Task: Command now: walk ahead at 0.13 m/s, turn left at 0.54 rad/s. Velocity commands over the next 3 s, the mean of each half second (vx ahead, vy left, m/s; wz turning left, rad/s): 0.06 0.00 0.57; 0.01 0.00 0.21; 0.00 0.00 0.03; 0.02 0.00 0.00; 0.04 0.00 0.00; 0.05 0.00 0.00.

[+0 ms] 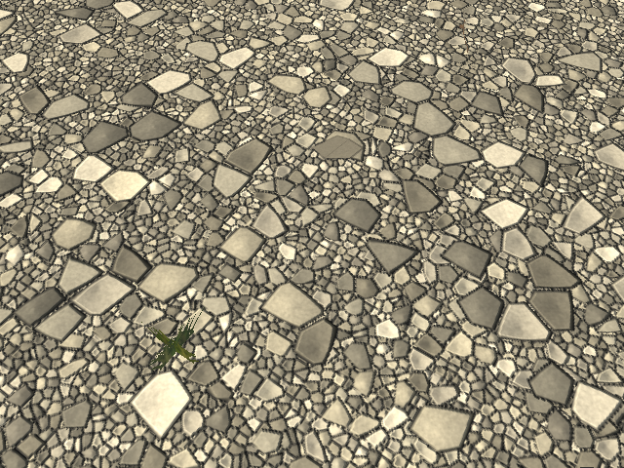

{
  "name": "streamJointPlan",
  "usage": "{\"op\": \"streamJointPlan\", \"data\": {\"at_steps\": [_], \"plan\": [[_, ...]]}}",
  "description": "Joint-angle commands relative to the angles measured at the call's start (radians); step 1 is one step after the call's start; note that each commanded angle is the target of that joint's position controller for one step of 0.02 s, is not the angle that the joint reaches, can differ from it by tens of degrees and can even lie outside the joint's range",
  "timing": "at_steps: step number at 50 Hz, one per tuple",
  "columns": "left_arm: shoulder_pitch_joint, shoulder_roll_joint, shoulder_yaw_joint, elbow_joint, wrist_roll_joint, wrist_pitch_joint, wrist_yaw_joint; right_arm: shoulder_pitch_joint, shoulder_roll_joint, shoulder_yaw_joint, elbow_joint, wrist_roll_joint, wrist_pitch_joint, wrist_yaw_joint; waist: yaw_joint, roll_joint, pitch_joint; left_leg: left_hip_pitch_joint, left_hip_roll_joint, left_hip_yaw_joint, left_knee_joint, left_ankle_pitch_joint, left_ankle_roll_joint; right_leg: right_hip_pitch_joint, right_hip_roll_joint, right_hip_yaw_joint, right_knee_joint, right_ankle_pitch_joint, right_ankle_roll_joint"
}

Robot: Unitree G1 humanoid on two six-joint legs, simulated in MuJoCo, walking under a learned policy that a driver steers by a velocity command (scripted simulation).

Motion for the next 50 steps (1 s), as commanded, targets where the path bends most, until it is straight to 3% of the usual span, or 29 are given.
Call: {"op": "streamJointPlan", "data": {"at_steps": [1,2,4,5,7,9,13,17,19,20,21,22,23,24,25,26,29,32,35,37,38,39,40,41,42,44,50], "plan": [[0.012,0.121,0.021,-0.085,-0.008,-0.008,-0.001,0.098,-0.155,-0.049,-0.070,0.021,0.003,-0.016,-0.049,-0.011,-0.288,0.530,0.294,-0.446,-0.219,0.314,0.222,-0.393,-0.020,0.139,0.224,0.060,-0.002],[-0.001,0.127,0.025,-0.085,0.004,0.005,0.012,0.060,-0.133,-0.042,-0.077,0.025,0.011,-0.024,-0.026,-0.001,-0.222,0.402,0.264,-0.404,-0.248,0.237,0.195,-0.362,-0.042,0.139,0.151,0.109,0.002],[0.022,0.121,0.028,-0.086,0.009,0.024,0.018,0.031,-0.138,-0.043,-0.095,0.000,0.019,-0.033,0.011,0.062,-0.196,0.256,0.214,-0.370,-0.284,0.207,0.177,-0.257,-0.032,0.130,0.072,0.162,0.007],[0.035,0.106,0.025,-0.082,0.011,0.026,0.021,0.030,-0.146,-0.047,-0.098,-0.004,0.019,-0.038,0.017,0.072,-0.204,0.234,0.203,-0.350,-0.282,0.240,0.177,-0.237,-0.024,0.126,0.027,0.173,0.015],[0.023,0.090,0.019,-0.082,0.013,0.027,0.028,0.045,-0.162,-0.054,-0.098,0.001,0.022,-0.051,0.010,0.073,-0.225,0.237,0.193,-0.346,-0.269,0.260,0.175,-0.236,-0.013,0.131,-0.059,0.198,0.033],[-0.003,0.086,0.017,-0.088,0.011,0.031,0.030,0.047,-0.169,-0.058,-0.102,0.009,0.033,-0.065,-0.001,0.078,-0.241,0.242,0.182,-0.363,-0.264,0.148,0.160,-0.235,-0.008,0.145,-0.126,0.245,0.047],[-0.057,0.086,0.017,-0.105,0.003,0.029,0.024,0.034,-0.166,-0.058,-0.114,0.010,0.054,-0.076,-0.022,0.123,-0.206,0.211,0.152,-0.418,-0.275,-0.100,0.127,-0.201,0.010,0.159,-0.261,0.291,0.050],[-0.061,0.096,0.022,-0.112,-0.005,0.005,0.009,0.048,-0.159,-0.059,-0.118,0.013,0.066,-0.071,-0.036,0.157,-0.201,0.266,0.157,-0.499,-0.229,-0.038,0.117,-0.133,0.032,0.159,-0.423,0.257,0.026],[-0.007,0.099,0.029,-0.097,-0.007,-0.006,-0.001,0.028,-0.151,-0.056,-0.125,0.025,0.074,-0.072,0.003,0.157,-0.198,0.259,0.128,-0.510,-0.177,0.013,0.086,-0.020,0.035,0.138,-0.625,0.352,-0.002],[0.021,0.131,0.041,-0.090,0.000,-0.008,-0.002,0.043,-0.130,-0.049,-0.126,0.030,0.076,-0.074,0.009,0.121,-0.199,0.205,0.085,-0.480,-0.121,-0.049,0.046,0.080,-0.033,0.171,-0.717,0.430,-0.029],[0.021,0.203,0.056,-0.102,0.019,0.000,0.004,0.098,-0.073,-0.036,-0.123,0.022,0.077,-0.071,-0.031,-0.088,-0.214,0.087,-0.020,-0.335,0.092,-0.329,-0.017,0.183,-0.258,0.357,-0.764,0.519,-0.114],[0.004,0.242,0.067,-0.096,0.051,0.010,0.001,0.071,-0.119,-0.052,-0.162,0.029,0.065,-0.067,-0.042,-0.349,-0.146,-0.097,-0.132,-0.164,0.286,-0.512,-0.069,0.135,-0.386,0.572,-0.807,0.672,-0.270],[-0.045,0.180,0.053,-0.130,0.047,0.007,0.003,0.092,-0.197,-0.076,-0.135,0.012,0.057,-0.065,-0.038,-0.237,-0.140,-0.108,-0.060,-0.188,0.472,-0.472,-0.105,0.127,-0.394,0.531,-0.786,0.709,-0.296],[-0.074,0.133,0.042,-0.139,0.034,0.008,0.008,0.103,-0.202,-0.083,-0.107,0.018,0.062,-0.065,-0.042,-0.164,-0.141,-0.097,-0.056,-0.181,0.539,-0.413,-0.121,0.122,-0.331,0.429,-0.757,0.723,-0.258],[-0.090,0.115,0.035,-0.145,0.019,0.011,0.010,0.123,-0.168,-0.077,-0.082,0.018,0.074,-0.071,-0.049,-0.128,-0.137,-0.095,-0.052,-0.171,0.589,-0.376,-0.142,0.134,-0.275,0.354,-0.737,0.718,-0.225],[-0.089,0.105,0.031,-0.143,0.005,0.013,0.012,0.125,-0.141,-0.068,-0.079,0.014,0.082,-0.072,-0.039,-0.129,-0.126,-0.113,-0.051,-0.170,0.635,-0.345,-0.159,0.145,-0.264,0.325,-0.731,0.747,-0.229],[-0.053,0.107,0.028,-0.131,0.010,0.027,0.015,0.070,-0.081,-0.044,-0.097,0.027,0.083,-0.069,-0.010,-0.166,-0.122,-0.086,-0.042,-0.114,0.529,-0.308,-0.182,0.179,-0.217,0.235,-0.737,0.772,-0.241],[-0.048,0.126,0.033,-0.123,0.007,0.036,0.014,0.030,-0.047,-0.023,-0.111,0.018,0.078,-0.064,0.011,-0.206,-0.155,0.040,0.005,-0.070,0.293,-0.330,-0.186,0.201,-0.221,0.206,-0.719,0.780,-0.246],[-0.026,0.151,0.038,-0.107,-0.005,0.042,0.004,0.029,-0.058,-0.022,-0.106,0.021,0.076,-0.055,0.026,-0.235,-0.156,0.171,0.016,-0.015,0.083,-0.297,-0.169,0.179,-0.238,0.221,-0.708,0.785,-0.258],[-0.036,0.142,0.031,-0.096,-0.021,0.043,0.001,0.088,-0.053,-0.023,-0.071,0.018,0.073,-0.051,-0.011,-0.208,-0.142,0.300,0.005,0.012,-0.182,-0.099,-0.131,0.136,-0.219,0.208,-0.673,0.753,-0.228],[0.007,0.123,0.024,-0.076,-0.025,0.036,-0.001,0.092,-0.068,-0.024,-0.067,0.012,0.072,-0.051,-0.010,-0.176,-0.138,0.391,0.020,-0.020,-0.281,0.009,-0.100,0.088,-0.201,0.199,-0.665,0.692,-0.180],[0.034,0.093,0.011,-0.073,0.000,0.024,-0.008,0.104,-0.116,-0.029,-0.077,0.004,0.071,-0.059,0.008,-0.070,-0.185,0.521,0.128,-0.146,-0.253,0.197,-0.064,0.008,-0.157,0.157,-0.604,0.554,-0.105],[0.068,0.036,-0.007,-0.079,0.030,0.006,-0.019,0.059,-0.171,-0.036,-0.084,-0.009,0.076,-0.065,0.067,0.150,-0.194,0.517,0.247,-0.253,-0.190,0.340,0.021,-0.059,-0.062,0.057,-0.569,0.320,-0.029],[0.001,0.052,-0.009,-0.082,0.034,0.005,-0.013,0.028,-0.084,-0.015,-0.084,-0.016,0.067,-0.055,0.022,0.154,-0.190,0.388,0.254,-0.261,-0.208,0.192,0.073,0.027,-0.067,0.067,-0.607,0.284,0.006],[-0.038,0.079,-0.003,-0.080,0.029,0.007,-0.012,0.009,-0.050,-0.005,-0.080,-0.021,0.057,-0.046,0.016,0.115,-0.156,0.365,0.197,-0.227,-0.215,0.063,0.043,0.053,-0.063,0.061,-0.621,0.359,0.018],[-0.047,0.092,0.001,-0.061,0.024,0.017,-0.005,0.027,-0.065,-0.006,-0.065,-0.022,0.041,-0.043,-0.003,0.113,-0.114,0.328,0.149,-0.194,-0.220,-0.003,-0.006,0.067,-0.057,0.052,-0.619,0.421,0.022],[-0.005,0.082,0.000,-0.003,0.016,0.021,0.001,0.045,-0.051,0.005,-0.034,-0.012,0.031,-0.049,0.005,0.057,-0.072,0.296,0.126,-0.178,-0.219,-0.012,-0.022,0.101,-0.064,0.057,-0.653,0.452,0.018]]}}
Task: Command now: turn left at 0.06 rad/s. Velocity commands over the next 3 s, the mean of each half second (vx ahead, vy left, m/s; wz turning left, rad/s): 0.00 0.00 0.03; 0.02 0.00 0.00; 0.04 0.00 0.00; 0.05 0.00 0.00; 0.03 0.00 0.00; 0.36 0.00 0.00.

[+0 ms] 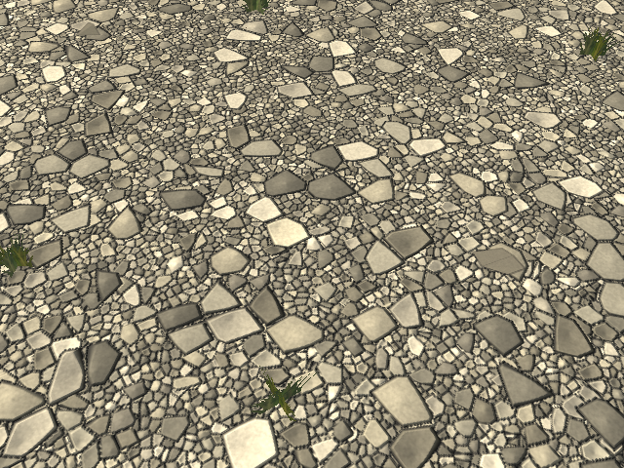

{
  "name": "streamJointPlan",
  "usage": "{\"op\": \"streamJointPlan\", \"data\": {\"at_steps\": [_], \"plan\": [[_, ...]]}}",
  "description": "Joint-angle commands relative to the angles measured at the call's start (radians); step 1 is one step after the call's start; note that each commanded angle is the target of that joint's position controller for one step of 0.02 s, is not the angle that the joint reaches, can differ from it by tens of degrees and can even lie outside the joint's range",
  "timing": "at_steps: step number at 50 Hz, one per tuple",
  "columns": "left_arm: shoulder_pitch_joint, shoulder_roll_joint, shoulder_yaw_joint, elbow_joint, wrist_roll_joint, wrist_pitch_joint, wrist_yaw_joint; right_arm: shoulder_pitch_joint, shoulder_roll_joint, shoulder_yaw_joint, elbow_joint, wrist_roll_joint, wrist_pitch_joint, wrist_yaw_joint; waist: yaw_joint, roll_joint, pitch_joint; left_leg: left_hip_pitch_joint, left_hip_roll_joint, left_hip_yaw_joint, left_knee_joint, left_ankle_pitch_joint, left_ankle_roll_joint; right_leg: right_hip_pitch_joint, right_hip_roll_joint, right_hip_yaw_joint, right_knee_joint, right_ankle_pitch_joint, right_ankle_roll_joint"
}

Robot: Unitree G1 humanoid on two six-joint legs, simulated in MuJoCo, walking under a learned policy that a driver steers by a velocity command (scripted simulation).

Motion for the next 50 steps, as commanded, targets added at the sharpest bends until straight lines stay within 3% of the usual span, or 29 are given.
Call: {"op": "streamJointPlan", "data": {"at_steps": [1,9,24,25,28,34,50], "plan": [[-0.012,0.103,0.025,-0.031,-0.003,-0.012,0.007,-0.010,-0.135,-0.036,-0.048,0.001,-0.015,-0.006,-0.013,0.078,-0.015,-0.027,0.108,-0.128,-0.140,0.168,0.045,0.023,-0.007,0.013,-0.037,0.121,-0.003],[0.001,0.109,0.028,0.040,-0.008,-0.011,0.018,0.003,-0.126,-0.036,0.008,0.006,-0.019,-0.008,-0.012,0.036,-0.027,-0.009,0.084,-0.099,-0.129,0.222,0.039,0.051,-0.013,0.011,-0.049,0.148,0.003],[0.016,0.098,0.027,0.155,-0.015,-0.001,0.032,0.049,-0.126,-0.035,0.153,0.015,-0.020,-0.022,-0.013,0.028,-0.006,-0.001,0.052,-0.049,-0.120,0.245,0.019,0.052,-0.003,-0.003,-0.061,0.149,-0.010],[0.033,0.089,0.025,0.168,-0.016,0.001,0.033,0.065,-0.127,-0.036,0.170,0.017,-0.017,-0.024,-0.013,0.037,-0.025,0.007,0.044,-0.045,-0.131,0.133,0.024,0.055,0.014,-0.024,-0.050,0.060,-0.012],[0.016,0.079,0.021,0.177,-0.013,0.000,0.036,0.044,-0.117,-0.029,0.187,0.014,-0.019,-0.027,-0.012,0.036,0.042,-0.049,0.047,-0.054,-0.145,0.091,0.023,0.030,0.011,-0.014,-0.057,0.077,-0.016],[0.045,0.075,0.019,0.213,-0.018,-0.005,0.034,0.078,-0.119,-0.025,0.242,0.021,-0.023,-0.028,-0.018,0.017,-0.002,0.014,0.037,-0.024,-0.101,0.284,0.011,0.047,0.009,-0.013,-0.050,0.179,-0.019],[0.083,0.041,0.008,0.258,-0.018,0.009,0.041,0.102,-0.101,-0.011,0.336,0.022,-0.017,-0.032,-0.021,0.019,0.025,-0.006,0.033,-0.011,-0.118,0.237,0.002,0.043,0.019,-0.019,-0.058,0.149,-0.024]]}}
Over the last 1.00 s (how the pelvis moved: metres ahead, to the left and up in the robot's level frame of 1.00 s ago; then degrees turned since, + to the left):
0.08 -0.02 0.02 22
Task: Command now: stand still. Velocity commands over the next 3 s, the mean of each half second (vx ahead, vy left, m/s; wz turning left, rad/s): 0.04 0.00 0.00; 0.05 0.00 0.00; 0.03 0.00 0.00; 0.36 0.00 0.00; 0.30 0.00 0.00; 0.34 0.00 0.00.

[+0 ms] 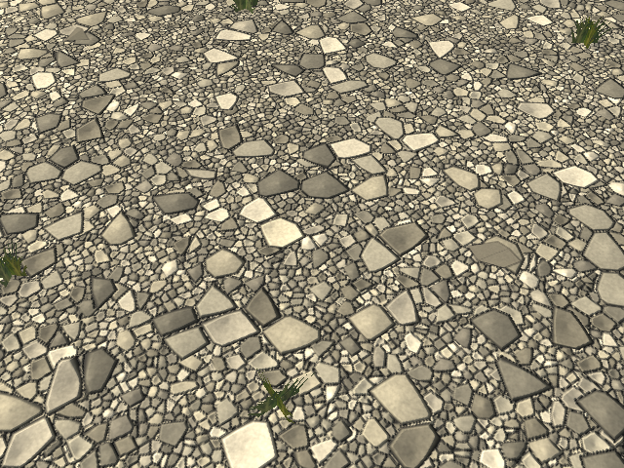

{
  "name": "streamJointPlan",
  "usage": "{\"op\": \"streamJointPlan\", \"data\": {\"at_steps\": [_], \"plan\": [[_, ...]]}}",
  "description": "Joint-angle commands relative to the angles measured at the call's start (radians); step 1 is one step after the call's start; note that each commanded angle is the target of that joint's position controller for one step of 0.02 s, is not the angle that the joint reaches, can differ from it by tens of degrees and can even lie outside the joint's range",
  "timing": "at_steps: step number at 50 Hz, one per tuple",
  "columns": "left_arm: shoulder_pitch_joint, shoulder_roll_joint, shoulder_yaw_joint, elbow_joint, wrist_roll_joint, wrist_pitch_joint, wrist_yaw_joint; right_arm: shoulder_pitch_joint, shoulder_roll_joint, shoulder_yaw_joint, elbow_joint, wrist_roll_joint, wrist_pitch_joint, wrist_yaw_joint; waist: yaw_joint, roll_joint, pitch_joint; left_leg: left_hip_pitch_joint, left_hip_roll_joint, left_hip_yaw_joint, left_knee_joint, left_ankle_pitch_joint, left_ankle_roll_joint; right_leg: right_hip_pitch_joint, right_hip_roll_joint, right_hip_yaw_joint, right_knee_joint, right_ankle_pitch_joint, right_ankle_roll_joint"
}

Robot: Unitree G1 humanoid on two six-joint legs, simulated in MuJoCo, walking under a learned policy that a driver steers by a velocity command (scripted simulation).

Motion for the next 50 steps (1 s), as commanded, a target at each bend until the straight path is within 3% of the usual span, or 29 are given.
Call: {"op": "streamJointPlan", "data": {"at_steps": [1,16,18,20,21,23,24,25,26,27,28,29,30,33,36,41,50], "plan": [[0.051,0.101,0.014,-0.012,0.000,-0.004,0.004,0.037,-0.100,-0.015,-0.014,0.000,-0.007,-0.003,0.000,0.002,0.009,-0.050,0.025,-0.012,-0.088,0.232,0.016,0.013,0.014,-0.020,-0.057,0.162,-0.012],[0.095,0.076,0.007,0.004,-0.001,-0.005,0.005,0.067,-0.080,-0.005,0.027,0.001,-0.008,-0.005,-0.004,0.001,0.025,-0.071,0.023,-0.006,-0.097,0.177,0.012,-0.006,0.020,-0.020,-0.060,0.126,-0.016],[0.120,0.063,0.005,0.017,-0.007,-0.002,0.008,0.089,-0.084,-0.008,0.039,0.007,-0.003,-0.010,-0.007,0.016,0.012,-0.078,0.004,0.002,-0.107,-0.119,0.030,-0.018,0.059,-0.063,-0.022,-0.105,-0.027],[0.101,0.069,0.009,-0.002,-0.011,-0.008,0.011,0.093,-0.122,-0.022,0.026,0.017,-0.004,-0.014,-0.018,0.051,0.091,-0.158,0.044,-0.068,-0.148,-0.452,0.079,-0.122,0.078,-0.076,0.046,-0.333,-0.053],[0.083,0.057,0.006,-0.017,-0.011,-0.020,0.008,0.111,-0.136,-0.027,0.023,0.021,-0.013,-0.011,-0.029,0.083,0.126,-0.167,0.095,-0.141,-0.184,-0.525,0.109,-0.180,0.078,-0.075,0.093,-0.336,-0.062],[0.065,0.008,-0.007,-0.033,-0.002,-0.049,-0.004,0.109,-0.152,-0.035,0.015,0.019,-0.029,-0.007,-0.032,0.158,0.142,-0.151,0.201,-0.288,-0.242,-0.414,0.164,-0.219,0.071,-0.068,0.197,-0.138,-0.065],[0.082,0.001,-0.010,-0.033,0.001,-0.059,-0.009,0.086,-0.142,-0.032,0.007,0.016,-0.033,-0.005,-0.015,0.154,0.132,-0.187,0.211,-0.294,-0.227,-0.300,0.169,-0.165,0.054,-0.041,0.183,-0.106,-0.076],[0.131,-0.007,-0.014,-0.024,0.004,-0.062,-0.014,0.033,-0.121,-0.024,-0.003,0.014,-0.038,-0.001,0.027,0.139,0.119,-0.233,0.180,-0.234,-0.165,-0.155,0.140,-0.070,0.042,-0.024,0.083,-0.059,-0.088],[0.182,0.039,-0.005,-0.009,0.007,-0.062,-0.017,-0.002,-0.097,-0.020,-0.014,0.015,-0.040,-0.001,0.042,0.074,0.103,-0.225,0.099,-0.110,-0.067,-0.020,0.081,-0.028,0.029,0.003,0.010,0.052,-0.092],[0.186,0.113,0.012,-0.001,-0.004,-0.061,-0.022,0.039,-0.037,-0.008,-0.012,0.006,-0.039,-0.007,0.001,-0.099,0.073,-0.202,-0.028,0.051,0.055,0.025,0.008,-0.011,-0.002,0.070,-0.022,0.169,-0.114],[0.194,0.100,0.003,-0.003,-0.009,-0.062,-0.024,0.081,-0.020,0.000,0.000,-0.004,-0.038,-0.013,-0.007,-0.173,0.022,-0.181,-0.017,0.042,0.093,0.029,-0.034,0.024,-0.076,0.171,-0.059,0.265,-0.158],[0.182,0.074,-0.005,-0.007,-0.005,-0.062,-0.026,0.097,-0.027,0.003,0.006,0.003,-0.036,-0.016,-0.015,-0.159,0.011,-0.153,0.007,0.018,0.091,0.058,-0.047,0.037,-0.109,0.203,-0.060,0.381,-0.177],[0.158,0.084,-0.003,-0.015,-0.003,-0.062,-0.029,0.110,-0.031,0.005,0.015,0.007,-0.032,-0.019,-0.025,-0.127,0.003,-0.123,0.020,0.009,0.077,0.116,-0.049,0.040,-0.103,0.188,-0.042,0.479,-0.173],[0.157,0.104,0.006,-0.022,-0.010,-0.063,-0.037,0.126,-0.077,0.002,0.035,0.010,-0.015,-0.016,-0.012,-0.040,-0.059,-0.038,0.032,-0.001,0.043,0.343,-0.034,0.096,-0.030,0.071,0.033,0.737,-0.115],[0.155,0.078,0.004,-0.019,-0.014,-0.048,-0.037,0.116,-0.072,0.003,0.041,0.016,0.002,-0.016,-0.009,-0.037,-0.079,0.011,0.036,0.003,0.020,0.396,-0.030,0.113,-0.011,0.045,0.027,0.737,-0.100],[0.119,0.080,0.012,-0.025,-0.011,-0.032,-0.033,0.092,-0.075,-0.002,0.049,0.013,0.015,-0.022,-0.010,-0.008,-0.051,0.043,0.042,0.013,-0.019,0.405,-0.028,0.081,0.009,0.026,-0.005,0.593,-0.093],[0.080,0.071,0.019,-0.030,-0.005,-0.014,-0.016,0.065,-0.077,-0.010,0.067,0.007,0.007,-0.024,-0.007,0.002,0.005,-0.003,0.043,0.019,-0.067,0.298,-0.027,0.056,0.029,0.004,-0.042,0.353,-0.079]]}}
Over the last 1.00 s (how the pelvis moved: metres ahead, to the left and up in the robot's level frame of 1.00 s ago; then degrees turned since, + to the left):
0.01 -0.01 0.00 0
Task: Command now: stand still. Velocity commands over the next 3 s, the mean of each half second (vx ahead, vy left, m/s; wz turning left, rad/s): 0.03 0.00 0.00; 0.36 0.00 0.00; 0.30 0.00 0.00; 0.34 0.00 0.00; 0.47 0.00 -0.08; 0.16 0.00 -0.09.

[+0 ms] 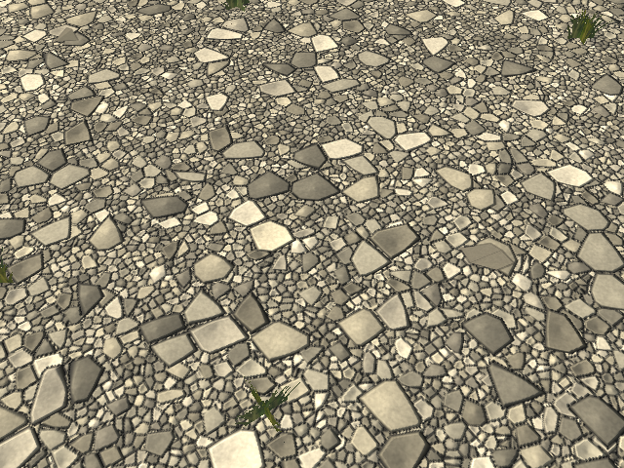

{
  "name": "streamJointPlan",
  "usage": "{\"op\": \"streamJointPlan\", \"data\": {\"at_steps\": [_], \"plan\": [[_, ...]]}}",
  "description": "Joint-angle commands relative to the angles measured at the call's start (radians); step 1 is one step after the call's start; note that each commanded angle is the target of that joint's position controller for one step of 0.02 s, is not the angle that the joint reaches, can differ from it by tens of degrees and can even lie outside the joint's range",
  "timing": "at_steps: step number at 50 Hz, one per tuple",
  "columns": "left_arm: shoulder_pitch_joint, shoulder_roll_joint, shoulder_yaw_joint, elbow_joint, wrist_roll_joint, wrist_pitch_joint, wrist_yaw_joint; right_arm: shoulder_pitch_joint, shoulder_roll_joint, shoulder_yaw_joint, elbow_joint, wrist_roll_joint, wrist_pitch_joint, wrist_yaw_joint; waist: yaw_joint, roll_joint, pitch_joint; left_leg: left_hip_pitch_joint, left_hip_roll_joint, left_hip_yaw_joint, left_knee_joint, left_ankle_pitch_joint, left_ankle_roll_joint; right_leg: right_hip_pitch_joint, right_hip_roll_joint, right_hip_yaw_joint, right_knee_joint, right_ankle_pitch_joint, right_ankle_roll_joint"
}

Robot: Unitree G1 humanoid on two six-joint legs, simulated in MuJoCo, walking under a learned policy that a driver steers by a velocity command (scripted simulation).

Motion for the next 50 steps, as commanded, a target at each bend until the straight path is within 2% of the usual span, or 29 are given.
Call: {"op": "streamJointPlan", "data": {"at_steps": [1,20,21,22,24,25,26,28,29,30,31,32,33,34,35,36,37,38,39,40,41,43,45,47,50], "plan": [[0.063,0.092,0.017,-0.012,0.002,0.002,0.009,0.074,-0.086,-0.015,0.001,-0.002,-0.007,-0.002,-0.004,-0.008,0.011,-0.052,-0.009,0.021,-0.047,0.320,0.020,0.030,-0.034,0.025,-0.054,0.379,-0.011],[0.082,0.069,0.010,-0.003,0.002,0.010,0.018,0.139,-0.049,-0.011,0.029,-0.006,-0.027,-0.001,-0.005,-0.004,0.056,-0.126,-0.019,0.026,-0.070,0.148,0.026,-0.036,-0.028,0.024,-0.081,0.137,-0.001],[0.101,0.063,0.009,0.006,0.003,0.011,0.020,0.160,-0.038,-0.009,0.039,-0.006,-0.026,-0.002,-0.005,-0.008,0.032,-0.119,-0.033,0.041,-0.066,0.054,0.030,-0.029,-0.019,0.017,-0.087,0.024,-0.004],[0.106,0.076,0.014,0.007,-0.004,0.014,0.023,0.167,-0.041,-0.012,0.039,0.000,-0.024,-0.005,-0.005,-0.018,0.040,-0.138,-0.055,0.062,-0.037,-0.091,0.042,-0.048,-0.009,0.015,-0.083,-0.153,-0.017],[0.110,0.104,0.024,-0.004,-0.014,0.009,0.027,0.156,-0.052,-0.018,0.016,0.005,-0.030,-0.008,-0.002,-0.045,0.110,-0.231,-0.060,0.063,0.014,-0.332,0.076,-0.135,-0.045,0.075,-0.110,-0.457,-0.059],[0.125,0.111,0.027,-0.008,-0.017,-0.001,0.024,0.148,-0.040,-0.017,0.003,0.007,-0.041,-0.006,0.005,-0.065,0.138,-0.279,-0.050,0.055,0.046,-0.339,0.087,-0.145,-0.085,0.136,-0.134,-0.511,-0.083],[0.156,0.124,0.033,-0.006,-0.021,-0.013,0.020,0.137,-0.021,-0.014,-0.008,0.009,-0.057,0.000,0.017,-0.096,0.143,-0.319,-0.046,0.059,0.098,-0.291,0.089,-0.122,-0.137,0.213,-0.164,-0.529,-0.113],[0.202,0.170,0.052,-0.001,-0.023,-0.032,0.012,0.130,0.013,-0.009,-0.026,0.012,-0.084,0.017,0.021,-0.190,0.108,-0.323,-0.046,0.097,0.284,-0.143,0.091,-0.104,-0.284,0.425,-0.271,-0.571,-0.193],[0.180,0.172,0.053,-0.012,-0.021,-0.037,0.011,0.133,0.006,-0.012,-0.031,0.015,-0.092,0.026,0.006,-0.182,0.112,-0.282,-0.025,0.076,0.338,-0.136,0.109,-0.171,-0.323,0.484,-0.305,-0.567,-0.216],[0.118,0.169,0.051,-0.036,-0.021,-0.041,0.008,0.157,0.010,-0.014,-0.029,0.020,-0.098,0.031,-0.031,-0.176,0.124,-0.226,-0.014,0.071,0.302,-0.161,0.129,-0.233,-0.319,0.458,-0.308,-0.537,-0.204],[0.035,0.165,0.049,-0.066,-0.032,-0.040,0.004,0.216,0.021,-0.014,-0.012,0.022,-0.102,0.033,-0.081,-0.169,0.135,-0.100,-0.015,0.081,0.158,-0.153,0.152,-0.320,-0.272,0.365,-0.282,-0.485,-0.165],[-0.030,0.158,0.047,-0.091,-0.041,-0.037,0.001,0.296,0.021,-0.019,0.024,0.016,-0.104,0.031,-0.122,-0.129,0.149,0.048,-0.044,0.096,0.007,-0.097,0.157,-0.408,-0.187,0.240,-0.193,-0.405,-0.118],[-0.054,0.120,0.038,-0.107,-0.039,-0.042,-0.002,0.396,-0.032,-0.038,0.059,0.006,-0.104,0.028,-0.144,0.008,0.119,0.168,0.030,-0.043,-0.085,-0.097,0.159,-0.486,-0.097,0.116,0.046,-0.270,-0.067],[-0.067,0.056,0.022,-0.135,-0.033,-0.058,-0.007,0.516,-0.158,-0.071,0.068,0.012,-0.109,0.032,-0.170,0.271,0.063,0.258,0.255,-0.416,-0.275,-0.277,0.245,-0.611,0.004,-0.047,0.398,-0.162,-0.012],[-0.100,0.055,0.020,-0.167,-0.041,-0.078,-0.007,0.503,-0.191,-0.070,0.055,-0.006,-0.130,0.044,-0.152,0.289,0.105,0.182,0.380,-0.691,-0.354,-0.356,0.339,-0.720,-0.002,0.042,0.607,-0.241,-0.035],[-0.088,0.076,0.023,-0.166,-0.052,-0.091,-0.013,0.410,-0.120,-0.050,0.027,-0.007,-0.146,0.045,-0.094,0.148,0.162,0.163,0.368,-0.635,-0.341,-0.323,0.328,-0.781,-0.063,0.096,0.722,-0.156,-0.055],[-0.046,0.081,0.023,-0.147,-0.048,-0.100,-0.021,0.351,-0.085,-0.039,0.006,-0.001,-0.152,0.051,-0.063,0.100,0.151,0.174,0.313,-0.503,-0.327,-0.219,0.289,-0.793,-0.086,0.096,0.746,-0.056,-0.069],[-0.035,0.095,0.030,-0.138,-0.033,-0.108,-0.025,0.310,-0.081,-0.035,-0.009,0.004,-0.149,0.058,-0.045,0.067,0.129,0.186,0.270,-0.397,-0.327,-0.096,0.254,-0.781,-0.106,0.086,0.713,0.017,-0.072],[-0.055,0.118,0.040,-0.140,-0.021,-0.112,-0.029,0.301,-0.061,-0.028,-0.016,0.004,-0.142,0.059,-0.044,0.060,0.121,0.190,0.239,-0.302,-0.330,0.045,0.224,-0.757,-0.124,0.075,0.659,0.068,-0.067],[-0.073,0.114,0.043,-0.144,-0.019,-0.112,-0.036,0.322,-0.036,-0.020,-0.013,-0.002,-0.132,0.057,-0.050,0.071,0.104,0.190,0.206,-0.225,-0.330,0.157,0.205,-0.722,-0.128,0.053,0.617,0.101,-0.057],[-0.092,0.092,0.039,-0.148,-0.019,-0.108,-0.043,0.350,-0.033,-0.016,-0.009,-0.007,-0.125,0.052,-0.057,0.083,0.092,0.191,0.186,-0.173,-0.328,0.248,0.200,-0.703,-0.121,0.028,0.579,0.130,-0.045],[-0.179,0.055,0.026,-0.183,-0.019,-0.100,-0.050,0.367,-0.057,-0.017,-0.018,-0.014,-0.114,0.039,-0.070,0.076,0.102,0.161,0.168,-0.110,-0.334,0.343,0.204,-0.677,-0.109,-0.001,0.453,0.185,-0.025],[-0.293,0.032,0.010,-0.230,-0.021,-0.099,-0.055,0.357,-0.093,-0.022,-0.037,-0.015,-0.111,0.029,-0.088,0.072,0.123,0.084,0.152,-0.069,-0.357,0.353,0.205,-0.593,-0.078,-0.030,0.281,0.254,-0.012],[-0.353,0.044,0.005,-0.258,-0.025,-0.097,-0.063,0.374,-0.125,-0.030,-0.039,-0.008,-0.113,0.025,-0.096,0.097,0.132,0.052,0.164,-0.052,-0.381,0.348,0.214,-0.509,-0.052,-0.056,0.187,0.288,-0.012],[-0.396,0.083,0.007,-0.292,-0.031,-0.099,-0.074,0.371,-0.135,-0.042,-0.034,0.009,-0.116,0.024,-0.072,0.106,0.145,0.130,0.206,-0.035,-0.357,0.431,0.203,-0.476,-0.049,-0.035,0.096,0.292,-0.047]]}}
Over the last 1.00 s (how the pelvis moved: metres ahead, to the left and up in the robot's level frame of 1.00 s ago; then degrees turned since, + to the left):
0.03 -0.03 0.00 0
